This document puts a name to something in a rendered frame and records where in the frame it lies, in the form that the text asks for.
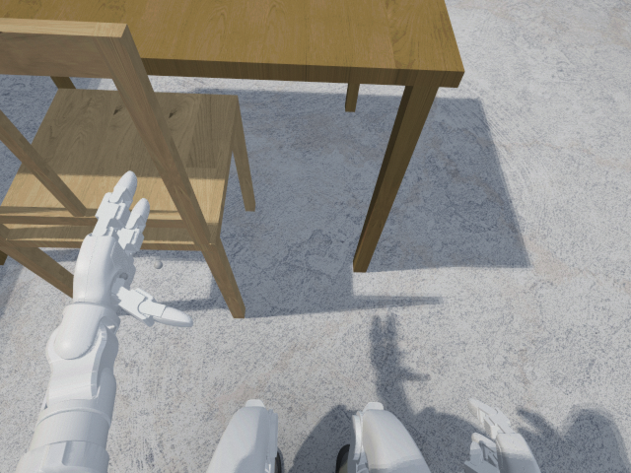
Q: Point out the left robot forearm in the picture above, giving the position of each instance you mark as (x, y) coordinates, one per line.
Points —
(73, 422)

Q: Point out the right robot thigh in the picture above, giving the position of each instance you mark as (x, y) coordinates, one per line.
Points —
(378, 439)

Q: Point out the table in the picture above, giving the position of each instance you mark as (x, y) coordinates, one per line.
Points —
(407, 43)

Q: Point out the chair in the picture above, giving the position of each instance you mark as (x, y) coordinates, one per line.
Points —
(178, 145)

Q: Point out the robot right shin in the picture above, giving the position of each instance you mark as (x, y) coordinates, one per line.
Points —
(352, 467)

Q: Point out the robot right hand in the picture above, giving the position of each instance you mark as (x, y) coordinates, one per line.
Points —
(510, 453)

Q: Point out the robot left hand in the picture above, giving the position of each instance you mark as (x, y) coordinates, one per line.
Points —
(107, 252)

